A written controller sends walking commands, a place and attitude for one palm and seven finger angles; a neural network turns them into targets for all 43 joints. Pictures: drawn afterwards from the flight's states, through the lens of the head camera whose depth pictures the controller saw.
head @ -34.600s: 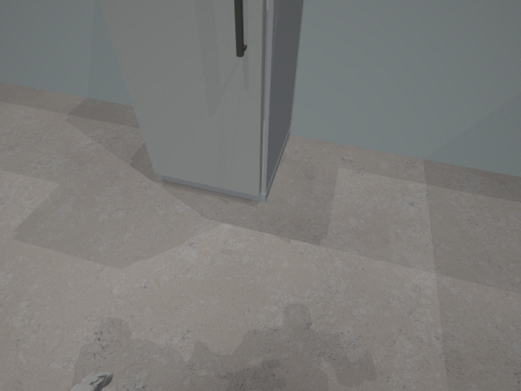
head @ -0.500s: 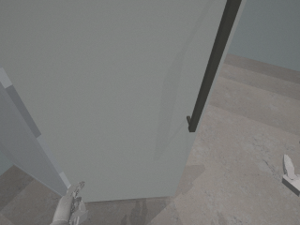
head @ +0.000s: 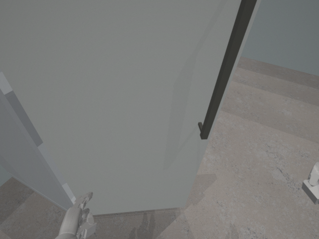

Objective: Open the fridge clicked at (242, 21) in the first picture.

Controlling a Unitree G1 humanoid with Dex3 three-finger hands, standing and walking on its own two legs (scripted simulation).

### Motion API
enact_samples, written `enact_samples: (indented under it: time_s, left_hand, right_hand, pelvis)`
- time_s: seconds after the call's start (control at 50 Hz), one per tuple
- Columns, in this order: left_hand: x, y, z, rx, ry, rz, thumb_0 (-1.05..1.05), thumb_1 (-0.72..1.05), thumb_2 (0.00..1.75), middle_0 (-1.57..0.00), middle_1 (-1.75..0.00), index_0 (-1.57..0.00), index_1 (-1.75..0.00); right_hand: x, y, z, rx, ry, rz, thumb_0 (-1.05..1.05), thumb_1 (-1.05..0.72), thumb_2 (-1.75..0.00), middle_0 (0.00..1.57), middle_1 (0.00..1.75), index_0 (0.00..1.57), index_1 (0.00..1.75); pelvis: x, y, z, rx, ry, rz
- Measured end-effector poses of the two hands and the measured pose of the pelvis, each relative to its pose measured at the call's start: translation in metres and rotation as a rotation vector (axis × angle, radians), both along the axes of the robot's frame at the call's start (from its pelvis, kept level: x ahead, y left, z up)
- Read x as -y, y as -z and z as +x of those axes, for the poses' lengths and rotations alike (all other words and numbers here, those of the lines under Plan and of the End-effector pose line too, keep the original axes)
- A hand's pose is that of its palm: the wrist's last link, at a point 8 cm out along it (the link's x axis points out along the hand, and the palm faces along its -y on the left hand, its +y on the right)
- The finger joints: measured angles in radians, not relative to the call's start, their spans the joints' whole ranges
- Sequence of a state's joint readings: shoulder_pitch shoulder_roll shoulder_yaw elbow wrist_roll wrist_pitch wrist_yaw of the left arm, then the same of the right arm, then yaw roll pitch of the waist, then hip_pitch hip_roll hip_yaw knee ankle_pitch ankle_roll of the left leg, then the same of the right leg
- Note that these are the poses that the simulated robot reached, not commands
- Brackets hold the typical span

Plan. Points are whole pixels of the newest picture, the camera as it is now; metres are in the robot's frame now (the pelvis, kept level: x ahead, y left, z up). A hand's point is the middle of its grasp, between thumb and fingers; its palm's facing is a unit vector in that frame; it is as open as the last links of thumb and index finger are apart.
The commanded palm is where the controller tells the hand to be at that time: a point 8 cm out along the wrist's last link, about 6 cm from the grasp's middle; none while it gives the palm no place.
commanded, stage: step back with the hand held close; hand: right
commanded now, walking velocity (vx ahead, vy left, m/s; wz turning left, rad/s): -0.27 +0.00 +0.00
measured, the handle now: (220, 72) +0.43 -0.15 +0.24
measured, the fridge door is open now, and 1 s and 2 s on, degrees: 57 57 57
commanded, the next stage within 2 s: stop stepping back and stand still in 0.94 s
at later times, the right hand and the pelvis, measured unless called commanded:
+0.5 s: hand out of the picture +0.14 -0.29 +0.15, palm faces +0.46 +0.76 -0.46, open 7.4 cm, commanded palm +0.08 -0.32 +0.17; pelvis -0.06 -0.03 -0.02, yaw +2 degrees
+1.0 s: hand out of the picture +0.01 -0.32 +0.16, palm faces +0.57 +0.74 -0.35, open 7.4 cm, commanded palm -0.05 -0.35 +0.17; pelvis -0.18 -0.05 -0.04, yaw -2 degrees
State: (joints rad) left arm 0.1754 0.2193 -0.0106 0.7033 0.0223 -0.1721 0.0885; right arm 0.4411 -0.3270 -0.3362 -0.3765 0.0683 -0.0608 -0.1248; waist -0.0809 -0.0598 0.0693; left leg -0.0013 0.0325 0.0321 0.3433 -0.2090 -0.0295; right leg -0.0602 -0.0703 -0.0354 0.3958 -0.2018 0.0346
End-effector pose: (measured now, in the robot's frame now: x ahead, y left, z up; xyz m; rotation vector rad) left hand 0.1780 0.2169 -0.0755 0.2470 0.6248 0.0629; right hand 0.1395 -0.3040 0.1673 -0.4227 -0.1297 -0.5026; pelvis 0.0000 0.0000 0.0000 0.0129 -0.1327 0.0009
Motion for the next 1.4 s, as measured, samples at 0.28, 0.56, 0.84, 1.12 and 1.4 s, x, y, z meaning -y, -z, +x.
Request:
enact_samples:
  time_s: [0.28,0.56,0.84,1.12,1.4]
  left_hand:
    - [-0.004,0.007,-0.032,-0.060,-0.123,0.017,0.02,0.91,0.90,-0.20,-0.30,-0.20,-0.30]
    - [0.014,0.014,-0.087,-0.044,-0.093,0.023,0.02,0.91,0.90,-0.20,-0.30,-0.20,-0.30]
    - [0.019,0.020,-0.148,-0.045,-0.041,0.047,0.02,0.91,0.90,-0.20,-0.30,-0.20,-0.30]
    - [0.044,0.017,-0.225,-0.039,-0.025,0.028,0.02,0.91,0.90,-0.20,-0.30,-0.20,-0.30]
    - [0.028,0.012,-0.316,-0.099,-0.074,0.048,0.02,0.90,0.90,-0.21,-0.30,-0.20,-0.31]
  right_hand:
    - [0.002,0.006,0.009,-0.079,-0.146,-0.112,0.01,-0.89,-0.90,0.21,0.31,0.21,0.30]
    - [0.024,0.003,-0.058,0.058,-0.054,-0.125,0.01,-0.89,-0.90,0.21,0.31,0.21,0.30]
    - [0.029,-0.009,-0.137,0.170,-0.031,-0.216,0.01,-0.89,-0.90,0.21,0.31,0.22,0.30]
    - [0.053,0.007,-0.203,0.213,-0.017,-0.099,0.01,-0.89,-0.90,0.21,0.31,0.21,0.30]
    - [0.063,-0.021,-0.284,0.162,0.006,-0.152,0.01,-0.89,-0.90,0.21,0.31,0.22,0.30]
  pelvis:
    - [0.022,0.009,-0.023,-0.117,-0.038,-0.003]
    - [0.030,0.020,-0.076,-0.109,-0.024,0.009]
    - [0.027,0.029,-0.133,-0.069,0.074,0.032]
    - [0.038,0.031,-0.221,-0.076,0.058,0.069]
    - [0.049,0.013,-0.278,-0.130,0.032,-0.014]
